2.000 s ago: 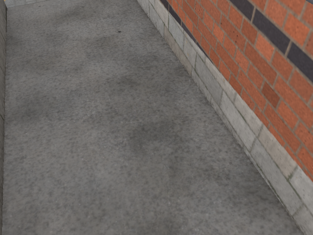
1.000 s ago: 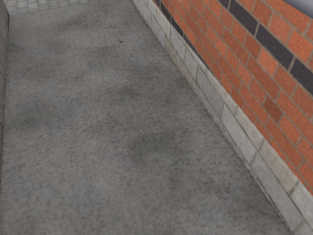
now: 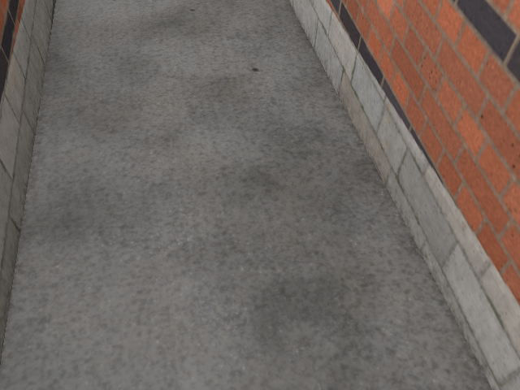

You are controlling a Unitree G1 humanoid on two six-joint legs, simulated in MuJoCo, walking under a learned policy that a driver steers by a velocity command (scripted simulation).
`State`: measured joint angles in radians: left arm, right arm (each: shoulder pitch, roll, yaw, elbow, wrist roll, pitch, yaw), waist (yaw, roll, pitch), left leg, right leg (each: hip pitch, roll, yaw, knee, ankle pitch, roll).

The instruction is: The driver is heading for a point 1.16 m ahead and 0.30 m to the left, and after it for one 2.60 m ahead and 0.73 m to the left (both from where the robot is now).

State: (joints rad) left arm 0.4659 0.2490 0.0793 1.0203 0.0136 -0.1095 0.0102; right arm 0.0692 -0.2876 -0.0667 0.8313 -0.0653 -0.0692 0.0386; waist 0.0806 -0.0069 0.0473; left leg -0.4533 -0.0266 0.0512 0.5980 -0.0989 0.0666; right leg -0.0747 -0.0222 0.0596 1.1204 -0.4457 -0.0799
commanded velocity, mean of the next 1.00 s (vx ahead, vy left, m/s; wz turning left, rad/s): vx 0.91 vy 0.00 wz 0.24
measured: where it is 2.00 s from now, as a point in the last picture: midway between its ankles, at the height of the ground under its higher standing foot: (213, 159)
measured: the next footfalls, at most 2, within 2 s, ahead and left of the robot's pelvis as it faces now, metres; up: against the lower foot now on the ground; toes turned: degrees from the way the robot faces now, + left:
right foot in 0.40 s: +0.55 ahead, -0.06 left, -0.03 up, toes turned -2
left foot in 0.82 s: +1.02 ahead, +0.13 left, -0.07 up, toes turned +9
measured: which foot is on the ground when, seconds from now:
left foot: down 0.00-0.40, up 0.42-0.80, down 0.82-1.00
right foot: up 0.00-0.38, down 0.40-0.82, up 0.84-1.00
